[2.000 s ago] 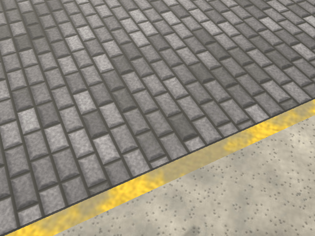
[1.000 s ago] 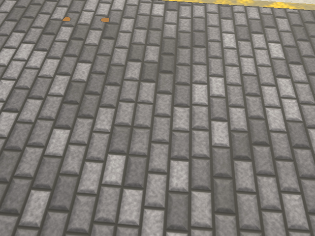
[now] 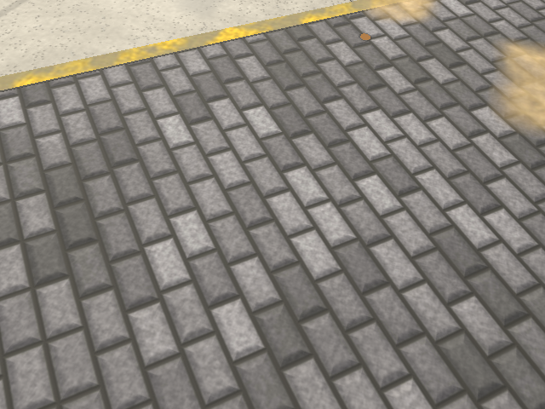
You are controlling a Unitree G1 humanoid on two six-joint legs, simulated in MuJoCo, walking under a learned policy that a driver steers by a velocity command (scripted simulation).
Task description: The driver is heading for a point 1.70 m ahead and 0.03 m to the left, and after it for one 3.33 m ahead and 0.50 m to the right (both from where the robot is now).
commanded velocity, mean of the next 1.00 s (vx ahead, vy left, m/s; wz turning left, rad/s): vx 0.01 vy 0.00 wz -0.18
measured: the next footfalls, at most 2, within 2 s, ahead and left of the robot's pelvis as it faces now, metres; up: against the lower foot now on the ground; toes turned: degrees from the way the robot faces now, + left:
right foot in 0.28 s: +0.02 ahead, -0.14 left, +0.00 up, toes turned -7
left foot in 0.60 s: +0.04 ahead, +0.10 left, +0.00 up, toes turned -9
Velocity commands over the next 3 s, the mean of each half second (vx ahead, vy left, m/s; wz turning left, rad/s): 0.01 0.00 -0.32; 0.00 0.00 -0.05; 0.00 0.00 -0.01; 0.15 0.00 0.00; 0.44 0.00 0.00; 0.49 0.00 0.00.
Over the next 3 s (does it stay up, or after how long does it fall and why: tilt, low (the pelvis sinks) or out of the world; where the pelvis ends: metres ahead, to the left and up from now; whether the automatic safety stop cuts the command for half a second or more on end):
stays up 0.58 -0.12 -0.01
